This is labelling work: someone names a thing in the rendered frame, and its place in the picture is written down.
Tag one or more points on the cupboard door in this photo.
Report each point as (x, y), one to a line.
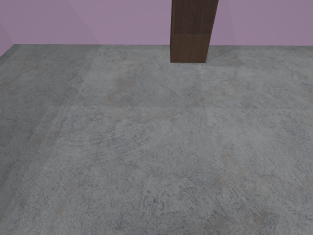
(194, 16)

